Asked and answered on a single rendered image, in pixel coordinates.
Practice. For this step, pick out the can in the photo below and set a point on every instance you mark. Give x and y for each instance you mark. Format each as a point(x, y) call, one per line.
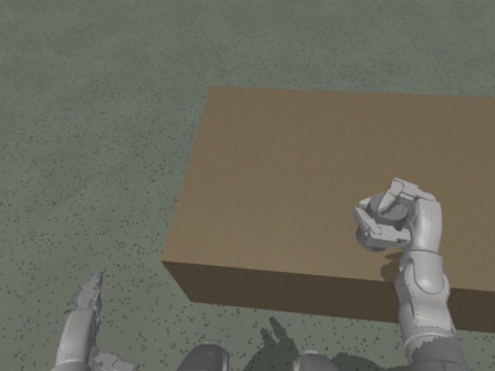
point(393, 216)

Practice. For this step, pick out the right robot arm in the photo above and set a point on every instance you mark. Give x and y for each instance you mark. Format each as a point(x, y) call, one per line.
point(428, 333)

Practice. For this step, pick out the left robot hand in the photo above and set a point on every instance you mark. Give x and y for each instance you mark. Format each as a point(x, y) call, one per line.
point(78, 341)

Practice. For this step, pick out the right robot hand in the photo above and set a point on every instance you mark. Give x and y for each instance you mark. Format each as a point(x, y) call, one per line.
point(420, 230)

